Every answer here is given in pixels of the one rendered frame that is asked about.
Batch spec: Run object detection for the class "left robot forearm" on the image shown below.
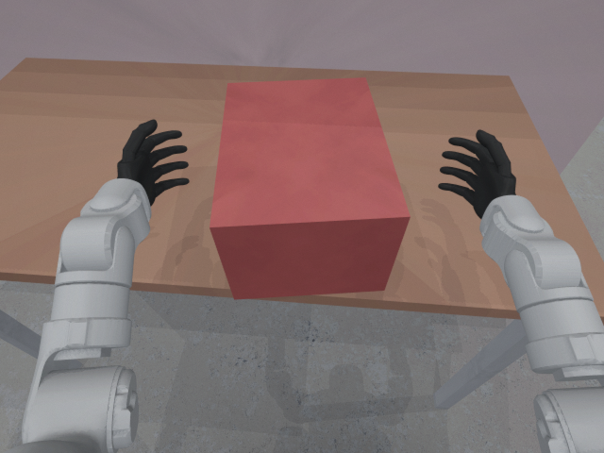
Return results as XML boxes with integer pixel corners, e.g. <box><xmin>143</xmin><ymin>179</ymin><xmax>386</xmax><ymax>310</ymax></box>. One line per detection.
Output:
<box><xmin>22</xmin><ymin>178</ymin><xmax>152</xmax><ymax>444</ymax></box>

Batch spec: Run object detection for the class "right robot forearm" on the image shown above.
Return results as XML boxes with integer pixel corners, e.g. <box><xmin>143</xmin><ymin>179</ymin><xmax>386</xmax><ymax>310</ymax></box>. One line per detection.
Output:
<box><xmin>479</xmin><ymin>195</ymin><xmax>604</xmax><ymax>386</ymax></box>

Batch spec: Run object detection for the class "carton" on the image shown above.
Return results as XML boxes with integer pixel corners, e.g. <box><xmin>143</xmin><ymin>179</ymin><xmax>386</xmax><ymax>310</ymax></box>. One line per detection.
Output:
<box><xmin>210</xmin><ymin>77</ymin><xmax>411</xmax><ymax>300</ymax></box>

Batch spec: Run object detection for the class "right robot hand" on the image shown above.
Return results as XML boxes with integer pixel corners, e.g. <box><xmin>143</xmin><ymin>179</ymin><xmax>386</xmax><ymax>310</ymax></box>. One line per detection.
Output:
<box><xmin>438</xmin><ymin>130</ymin><xmax>516</xmax><ymax>219</ymax></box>

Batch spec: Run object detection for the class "table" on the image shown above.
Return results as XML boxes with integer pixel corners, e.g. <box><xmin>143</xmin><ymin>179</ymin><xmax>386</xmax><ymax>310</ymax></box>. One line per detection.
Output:
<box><xmin>0</xmin><ymin>58</ymin><xmax>604</xmax><ymax>410</ymax></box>

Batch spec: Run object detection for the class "robot left upper arm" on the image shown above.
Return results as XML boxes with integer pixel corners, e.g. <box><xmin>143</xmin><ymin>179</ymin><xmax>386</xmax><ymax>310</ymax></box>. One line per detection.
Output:
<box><xmin>4</xmin><ymin>365</ymin><xmax>139</xmax><ymax>453</ymax></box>

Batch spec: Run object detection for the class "robot right upper arm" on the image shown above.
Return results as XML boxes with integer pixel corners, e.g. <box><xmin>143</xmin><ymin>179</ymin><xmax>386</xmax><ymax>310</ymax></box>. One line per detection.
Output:
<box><xmin>533</xmin><ymin>386</ymin><xmax>604</xmax><ymax>453</ymax></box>

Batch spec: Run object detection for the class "left robot hand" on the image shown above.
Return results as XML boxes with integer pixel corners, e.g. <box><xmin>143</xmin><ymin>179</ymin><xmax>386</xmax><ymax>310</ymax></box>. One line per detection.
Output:
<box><xmin>117</xmin><ymin>120</ymin><xmax>190</xmax><ymax>207</ymax></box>

